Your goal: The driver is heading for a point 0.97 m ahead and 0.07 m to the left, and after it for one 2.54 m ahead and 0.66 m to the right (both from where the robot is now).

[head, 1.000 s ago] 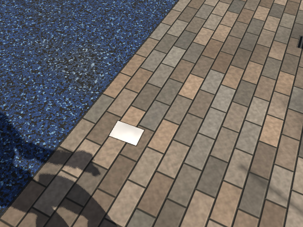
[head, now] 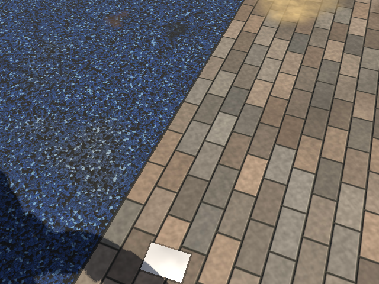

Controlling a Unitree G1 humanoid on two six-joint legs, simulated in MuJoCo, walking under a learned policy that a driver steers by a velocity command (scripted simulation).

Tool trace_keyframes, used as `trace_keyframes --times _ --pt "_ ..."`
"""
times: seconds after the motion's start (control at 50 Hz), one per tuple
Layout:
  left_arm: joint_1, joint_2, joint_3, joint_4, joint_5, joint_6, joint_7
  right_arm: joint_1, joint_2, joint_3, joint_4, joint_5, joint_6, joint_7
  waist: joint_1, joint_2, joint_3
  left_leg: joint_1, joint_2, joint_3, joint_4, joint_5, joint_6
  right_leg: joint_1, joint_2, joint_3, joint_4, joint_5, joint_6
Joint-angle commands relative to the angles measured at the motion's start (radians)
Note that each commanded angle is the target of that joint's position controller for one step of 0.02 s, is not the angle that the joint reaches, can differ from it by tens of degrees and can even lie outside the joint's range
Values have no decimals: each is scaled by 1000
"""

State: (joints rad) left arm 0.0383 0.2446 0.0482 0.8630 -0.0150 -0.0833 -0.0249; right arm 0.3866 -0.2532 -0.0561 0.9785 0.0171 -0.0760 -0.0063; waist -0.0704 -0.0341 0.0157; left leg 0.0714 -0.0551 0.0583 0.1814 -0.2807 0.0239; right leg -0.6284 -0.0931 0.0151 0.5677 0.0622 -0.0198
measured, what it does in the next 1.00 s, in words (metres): walks ahead: right foot, then left foot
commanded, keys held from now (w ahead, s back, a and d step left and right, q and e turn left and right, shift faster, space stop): w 1.00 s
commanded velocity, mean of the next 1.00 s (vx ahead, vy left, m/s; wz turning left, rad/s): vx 0.50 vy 0.00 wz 0.00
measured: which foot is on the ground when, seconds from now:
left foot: down 0.00-0.08, up 0.10-0.62, down 0.64-1.00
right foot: up 0.00-0.06, down 0.08-0.66, up 0.68-1.00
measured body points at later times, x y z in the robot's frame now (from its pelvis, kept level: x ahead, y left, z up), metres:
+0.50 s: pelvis +0.28 -0.04 +0.01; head +0.30 -0.04 +0.46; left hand +0.27 +0.23 -0.13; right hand +0.47 -0.28 -0.10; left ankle +0.48 +0.13 -0.69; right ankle +0.20 -0.13 -0.74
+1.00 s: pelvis +0.57 +0.02 +0.01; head +0.59 +0.03 +0.46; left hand +0.73 +0.28 -0.10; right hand +0.57 -0.25 -0.13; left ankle +0.51 +0.11 -0.74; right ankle +0.76 -0.16 -0.68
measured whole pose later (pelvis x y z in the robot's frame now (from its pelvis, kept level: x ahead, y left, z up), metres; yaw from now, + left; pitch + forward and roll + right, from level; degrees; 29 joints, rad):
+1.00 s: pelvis +0.57 +0.02 +0.01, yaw +1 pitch +1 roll +1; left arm 0.08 0.27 0.07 0.89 -0.01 -0.07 0.00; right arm 0.34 -0.24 -0.05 0.99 0.00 -0.09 0.00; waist -0.06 -0.04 0.01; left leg -0.02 -0.07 0.06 0.20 -0.19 0.06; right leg -0.68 -0.13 0.03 0.69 0.05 0.00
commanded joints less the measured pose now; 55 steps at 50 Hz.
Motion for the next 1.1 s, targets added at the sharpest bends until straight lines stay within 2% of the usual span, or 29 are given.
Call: trace_keyframes --times 0.02,0.06,0.08,0.1,0.12,0.14,0.16,0.18,0.2,0.24,0.28,0.34,0.42,0.52,0.58,0.62,0.64,0.66,0.68,0.7,0.72,0.74,0.76,0.8,0.84,0.9,0.96,1.04,1.1 --pt "-73 94 17 -82 -4 -17 -14 5 -176 -41 -29 7 5 -9 41 87 72 -14 328 -125 4 354 150 24 12 1 -49 -76 -31" --pt "65 145 44 -50 -5 -19 -14 -25 -183 -42 -35 2 18 -8 125 112 -23 -4 294 -88 199 655 120 240 71 -54 -70 -137 -69" --pt "243 197 70 4 -4 -18 -7 -18 -154 -30 -41 -6 24 -9 196 96 -138 -96 234 -46 422 675 88 495 71 -48 -56 -135 -103" --pt "398 301 95 34 18 -17 0 80 -64 1 -66 -20 16 -2 186 -84 -315 -446 123 2 816 357 25 904 -183 314 -47 -206 -235" --pt "440 286 88 49 7 -15 -7 117 -3 23 -53 -16 -8 3 173 -239 -414 -679 -14 -106 1037 -299 -2 1046 -301 703 -229 -395 -319" --pt "384 205 61 41 0 -19 -6 15 -116 -6 -70 16 -29 8 186 -161 -298 -793 46 -182 1136 -288 22 969 -268 646 -271 -472 -265" --pt "287 172 50 18 1 -21 -3 -67 -145 -12 -97 32 -41 7 164 -113 -174 -830 101 -152 1125 -190 40 827 -241 508 -290 -416 -226" --pt "209 144 40 3 9 -21 -2 -110 -144 -15 -101 22 -44 1 136 -41 -104 -793 150 -130 1073 -97 41 682 -206 401 -319 -324 -208" --pt "165 119 33 -4 20 -24 -3 -111 -134 -22 -99 10 -37 -3 102 -39 -59 -735 184 -132 1014 -36 38 570 -172 321 -352 -251 -196" --pt "151 101 28 5 25 -29 -6 -73 -90 -20 -86 4 -12 -3 62 -53 -48 -649 208 -131 960 14 29 476 -138 242 -410 -197 -198" --pt "176 126 33 23 20 -35 0 -95 -77 -19 -94 -1 4 -6 53 -36 -16 -675 217 -121 896 63 9 444 -132 185 -448 -134 -215" --pt "226 149 37 45 17 -31 18 -201 -83 -23 -128 -13 6 -7 75 -11 21 -766 219 -116 731 213 -21 479 -125 132 -472 -73 -214" --pt "280 158 36 68 7 -22 30 -337 -56 -12 -160 -8 -6 8 117 -18 48 -721 177 -70 490 393 -26 494 -85 45 -482 -70 -179" --pt "364 168 42 115 -2 0 35 -462 -60 -3 -206 2 -16 35 149 -15 84 -750 151 -70 357 352 -2 653 -146 45 -423 -46 -173" --pt "348 187 52 119 -5 16 41 -431 -95 -12 -211 4 -24 48 107 -36 55 -679 125 -57 323 239 37 730 -181 52 -338 113 -148" --pt "307 184 50 108 -3 28 41 -229 -152 -44 -152 1 -25 43 -6 -43 -71 -384 59 1 298 220 79 698 -124 2 -100 406 -112" --pt "313 151 34 92 8 30 42 -44 -211 -67 -102 -8 -23 34 -71 10 -209 -82 146 -94 337 230 127 535 -69 -35 157 277 -81" --pt "434 29 -2 77 16 10 30 67 -314 -92 -76 -20 -17 29 -30 255 -352 309 401 -556 278 78 292 116 107 -65 559 -194 -3" --pt "409 62 1 92 2 -17 24 69 -233 -65 -74 -10 -15 33 -46 275 -403 345 450 -801 122 -40 321 -31 146 82 714 -637 -6" --pt "315 150 25 64 -29 -35 18 -19 -182 -48 -86 -5 -19 32 -36 216 -247 225 416 -663 107 -77 263 -125 81 101 777 -593 -28" --pt "249 157 26 47 -35 -42 21 -104 -149 -37 -109 -9 -20 31 -11 147 -152 76 378 -527 87 -22 229 -121 23 70 742 -497 -39" --pt "216 150 31 44 -22 -39 28 -167 -119 -27 -116 -17 -23 33 18 96 -77 -68 340 -426 52 60 212 -82 -16 52 673 -420 -36" --pt "227 138 37 48 -11 -26 34 -198 -93 -19 -118 -27 -28 36 53 111 -49 -162 303 -353 21 121 193 -16 -48 59 613 -368 -34" --pt "260 91 33 58 -4 -1 36 -195 -93 -18 -106 -27 -33 38 81 123 -38 -242 280 -285 -27 190 200 51 -61 50 557 -327 -22" --pt "223 85 34 41 2 10 39 -163 -123 -25 -87 -24 -37 29 85 104 -10 -255 277 -236 -57 260 214 9 -67 42 480 -262 -2" --pt "120 82 34 4 11 8 37 -117 -140 -28 -65 -19 -31 11 62 85 15 -216 262 -179 -72 322 202 -58 -63 34 296 -100 21" --pt "16 60 24 -24 6 0 25 -76 -147 -26 -48 -12 -25 2 29 91 37 -211 230 -117 -82 309 174 -14 -28 -1 109 41 22" --pt "-98 59 14 -64 -3 -7 5 3 -154 -30 -7 -3 -11 -1 -8 85 73 -98 269 -112 -56 301 174 -29 -1 -12 -12 43 10" --pt "-127 80 15 -89 -6 -16 -13 17 -167 -38 11 0 6 -7 6 94 74 11 320 -126 11 389 159 -37 10 -6 -59 -54 -24"
Velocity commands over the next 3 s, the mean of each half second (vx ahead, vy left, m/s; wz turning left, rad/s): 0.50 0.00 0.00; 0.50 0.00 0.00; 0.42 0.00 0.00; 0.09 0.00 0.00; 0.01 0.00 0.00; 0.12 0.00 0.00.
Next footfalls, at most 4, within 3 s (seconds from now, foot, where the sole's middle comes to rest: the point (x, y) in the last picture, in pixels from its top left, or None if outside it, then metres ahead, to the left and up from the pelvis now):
0.08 right None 0.24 -0.13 -0.77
0.64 left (158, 267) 0.55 0.11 -0.77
1.18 right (214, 177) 0.91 -0.13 -0.77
1.62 left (159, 155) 1.05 0.10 -0.77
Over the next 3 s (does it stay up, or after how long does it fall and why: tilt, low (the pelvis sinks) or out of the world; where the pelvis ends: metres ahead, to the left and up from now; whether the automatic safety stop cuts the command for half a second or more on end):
stays up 1.00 0.02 -0.02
